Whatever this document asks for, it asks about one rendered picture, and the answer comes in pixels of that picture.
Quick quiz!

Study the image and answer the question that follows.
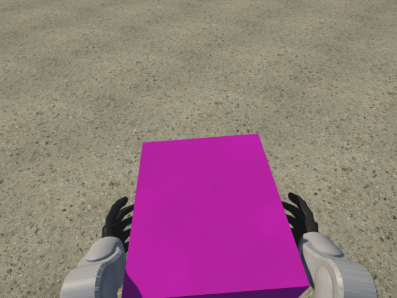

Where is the robot right hand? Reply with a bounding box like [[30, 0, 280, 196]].
[[282, 192, 318, 247]]

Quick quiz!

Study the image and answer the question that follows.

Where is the robot right forearm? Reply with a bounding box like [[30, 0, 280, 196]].
[[297, 232, 378, 298]]

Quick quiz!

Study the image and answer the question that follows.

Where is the robot left hand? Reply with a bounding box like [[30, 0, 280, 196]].
[[101, 196, 134, 253]]

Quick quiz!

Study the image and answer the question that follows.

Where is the carton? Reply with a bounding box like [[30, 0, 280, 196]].
[[122, 133, 310, 298]]

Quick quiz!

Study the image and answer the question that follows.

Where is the robot left forearm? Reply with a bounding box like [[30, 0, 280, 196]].
[[60, 237, 127, 298]]

